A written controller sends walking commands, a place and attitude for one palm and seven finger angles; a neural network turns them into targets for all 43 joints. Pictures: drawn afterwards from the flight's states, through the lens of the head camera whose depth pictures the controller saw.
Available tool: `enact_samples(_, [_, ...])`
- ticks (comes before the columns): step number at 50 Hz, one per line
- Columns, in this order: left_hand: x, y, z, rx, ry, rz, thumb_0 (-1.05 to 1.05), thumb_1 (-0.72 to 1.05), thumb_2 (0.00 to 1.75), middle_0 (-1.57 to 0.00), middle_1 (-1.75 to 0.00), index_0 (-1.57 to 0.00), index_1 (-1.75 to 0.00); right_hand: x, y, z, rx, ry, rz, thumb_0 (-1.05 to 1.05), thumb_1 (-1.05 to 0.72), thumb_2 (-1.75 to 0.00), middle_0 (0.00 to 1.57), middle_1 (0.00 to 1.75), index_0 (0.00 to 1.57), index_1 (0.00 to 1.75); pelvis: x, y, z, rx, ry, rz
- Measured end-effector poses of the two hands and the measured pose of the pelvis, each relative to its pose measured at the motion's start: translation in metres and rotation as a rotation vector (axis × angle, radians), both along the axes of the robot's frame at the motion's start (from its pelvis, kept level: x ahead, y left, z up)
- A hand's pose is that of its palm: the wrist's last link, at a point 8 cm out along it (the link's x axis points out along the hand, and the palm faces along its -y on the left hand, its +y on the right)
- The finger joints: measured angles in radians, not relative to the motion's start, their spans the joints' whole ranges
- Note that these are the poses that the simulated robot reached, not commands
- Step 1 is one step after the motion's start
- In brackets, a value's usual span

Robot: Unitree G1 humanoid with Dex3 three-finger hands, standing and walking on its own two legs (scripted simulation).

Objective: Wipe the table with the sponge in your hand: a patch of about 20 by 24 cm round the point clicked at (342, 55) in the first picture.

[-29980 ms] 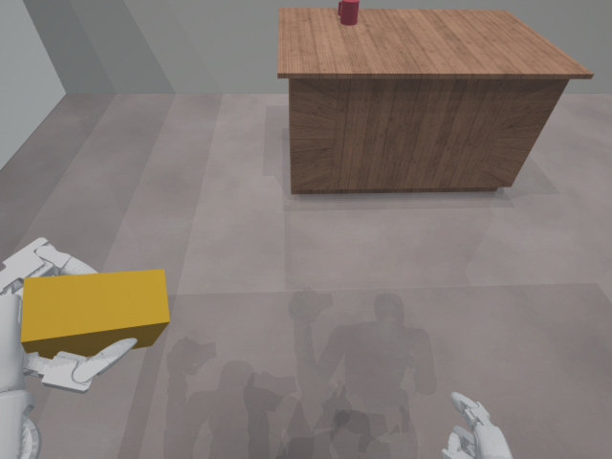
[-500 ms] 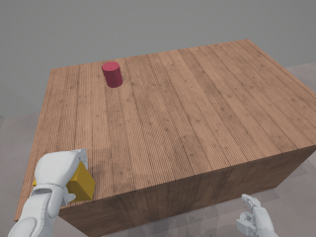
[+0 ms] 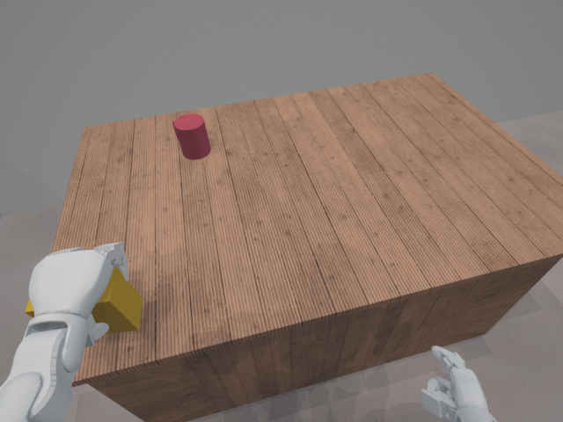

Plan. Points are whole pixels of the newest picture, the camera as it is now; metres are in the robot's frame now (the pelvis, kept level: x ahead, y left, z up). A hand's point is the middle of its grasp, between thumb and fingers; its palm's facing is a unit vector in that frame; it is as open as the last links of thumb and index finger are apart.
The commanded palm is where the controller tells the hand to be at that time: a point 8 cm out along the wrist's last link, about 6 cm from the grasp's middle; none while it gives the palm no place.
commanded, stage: move the sponge above the wiping area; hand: left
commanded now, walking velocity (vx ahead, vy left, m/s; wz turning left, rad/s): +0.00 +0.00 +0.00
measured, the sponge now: (96, 309) +0.22 +0.34 +0.01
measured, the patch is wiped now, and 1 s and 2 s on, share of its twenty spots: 0.00 0.00 0.00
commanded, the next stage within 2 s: lower the sponge onto the table in 1.34 s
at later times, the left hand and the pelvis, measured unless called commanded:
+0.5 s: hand (58, 292) +0.21 +0.36 +0.07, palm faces +0.10 -0.01 -1.00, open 9.3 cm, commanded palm +0.18 +0.33 +0.10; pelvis +0.00 +0.00 +0.00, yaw +0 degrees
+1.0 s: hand (70, 312) +0.20 +0.36 +0.03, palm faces -0.10 -0.13 -0.99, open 9.3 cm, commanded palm +0.18 +0.33 +0.10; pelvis +0.00 +0.01 +0.00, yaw +1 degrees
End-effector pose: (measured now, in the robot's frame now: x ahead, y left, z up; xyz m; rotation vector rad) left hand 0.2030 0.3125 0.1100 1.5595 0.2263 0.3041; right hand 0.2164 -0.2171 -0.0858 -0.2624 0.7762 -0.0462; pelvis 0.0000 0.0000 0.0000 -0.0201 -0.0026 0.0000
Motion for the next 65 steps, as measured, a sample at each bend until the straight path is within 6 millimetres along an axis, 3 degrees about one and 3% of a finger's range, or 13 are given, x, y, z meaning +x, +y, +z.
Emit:
enact_samples(4, [0.007, 0.03, 0.019, -0.032, -0.067, 0.195, 0.0, -0.46, 1.1, -0.81, -1.41, -0.82, -1.42, -0.004, 0.002, -0.004, 0.069, 0.021, -0.043, 0.01, -0.9, -0.9, 0.2, 0.3, 0.2, 0.3, 0.002, 0.0, 0.001, 0.006, 0.014, -0.007])
enact_samples(7, [0.002, 0.038, 0.006, -0.087, 0.04, 0.297, 0.0, -0.46, 1.09, -0.81, -1.41, -0.81, -1.42, -0.006, 0.001, -0.005, 0.095, 0.023, -0.055, 0.01, -0.9, -0.9, 0.2, 0.3, 0.2, 0.3, 0.004, 0.001, 0.002, 0.008, 0.015, -0.002])
enact_samples(14, [-0.018, -0.003, -0.043, -0.186, 0.26, 0.098, 0.0, -0.46, 1.09, -0.81, -1.41, -0.82, -1.42, -0.006, -0.003, -0.002, 0.023, 0.008, -0.014, 0.01, -0.9, -0.9, 0.2, 0.3, 0.2, 0.3, 0.003, 0.004, 0.001, 0.006, 0.007, 0.007])
enact_samples(19, [-0.02, -0.007, -0.016, -0.056, 0.06, -0.024, 0.0, -0.47, 1.09, -0.82, -1.41, -0.82, -1.42, -0.003, 0.001, 0.0, -0.013, 0.012, 0.01, 0.01, -0.9, -0.9, 0.2, 0.3, 0.2, 0.3, 0.002, 0.003, 0.0, -0.001, -0.004, 0.002])
enact_samples(23, [-0.014, 0.024, 0.009, -0.01, -0.059, 0.134, 0.0, -0.47, 1.09, -0.82, -1.41, -0.82, -1.42, 0.001, 0.007, -0.001, 0.038, 0.011, -0.009, 0.01, -0.9, -0.9, 0.2, 0.3, 0.2, 0.3, 0.0, 0.004, 0.0, -0.002, -0.002, 0.004])
enact_samples(27, [-0.012, 0.042, 0.005, -0.081, 0.01, 0.292, 0.0, -0.46, 1.09, -0.81, -1.41, -0.82, -1.42, 0.005, 0.014, 0.001, 0.085, -0.009, -0.024, 0.01, -0.9, -0.9, 0.2, 0.3, 0.2, 0.3, -0.001, 0.006, 0.002, 0.003, 0.006, 0.011])
enact_samples(35, [-0.008, -0.002, -0.04, -0.167, 0.223, 0.063, 0.0, -0.46, 1.08, -0.81, -1.42, -0.82, -1.42, 0.004, 0.016, 0.008, 0.033, -0.037, 0.017, 0.01, -0.9, -0.9, 0.2, 0.3, 0.2, 0.3, -0.002, 0.009, 0.001, 0.003, 0.003, 0.012])
enact_samples(39, [-0.004, -0.005, -0.018, -0.071, 0.076, -0.031, 0.0, -0.46, 1.08, -0.82, -1.41, -0.82, -1.42, -0.001, 0.014, 0.006, 0.008, -0.01, 0.017, 0.01, -0.9, -0.9, 0.2, 0.3, 0.2, 0.3, -0.001, 0.009, 0.001, -0.001, -0.004, -0.002])
enact_samples(45, [-0.004, 0.035, 0.013, -0.043, -0.052, 0.198, 0.0, -0.46, 1.08, -0.82, -1.41, -0.82, -1.42, -0.005, 0.014, -0.003, 0.067, 0.029, -0.02, 0.01, -0.9, -0.9, 0.2, 0.3, 0.2, 0.3, 0.001, 0.01, 0.002, 0.0, 0.005, -0.001])
enact_samples(49, [-0.009, 0.042, -0.012, -0.115, 0.111, 0.307, 0.0, -0.46, 1.08, -0.81, -1.42, -0.82, -1.43, -0.004, 0.014, -0.004, 0.081, 0.029, -0.026, 0.01, -0.9, -0.9, 0.2, 0.3, 0.2, 0.3, 0.0, 0.012, 0.003, 0.002, 0.012, 0.011])
enact_samples(54, [-0.009, 0.009, -0.044, -0.179, 0.253, 0.133, 0.0, -0.46, 1.08, -0.82, -1.42, -0.82, -1.43, -0.001, 0.013, 0.0, 0.03, 0.005, 0.004, 0.01, -0.9, -0.9, 0.2, 0.3, 0.2, 0.3, 0.0, 0.012, 0.001, 0.0, 0.012, 0.018])
enact_samples(59, [-0.001, -0.015, -0.016, -0.079, 0.064, -0.063, 0.0, -0.46, 1.07, -0.82, -1.41, -0.83, -1.42, 0.002, 0.014, 0.002, 0.008, -0.003, 0.017, 0.01, -0.9, -0.9, 0.2, 0.3, 0.2, 0.3, 0.004, 0.011, 0.001, -0.002, 0.005, 0.003])
enact_samples(65, [0.001, 0.026, 0.013, -0.05, -0.069, 0.196, 0.0, -0.46, 1.07, -0.82, -1.42, -0.83, -1.43, 0.005, 0.017, 0.0, 0.084, 0.023, -0.01, 0.01, -0.9, -0.9, 0.2, 0.3, 0.2, 0.3, 0.006, 0.008, 0.002, 0.003, 0.005, -0.007])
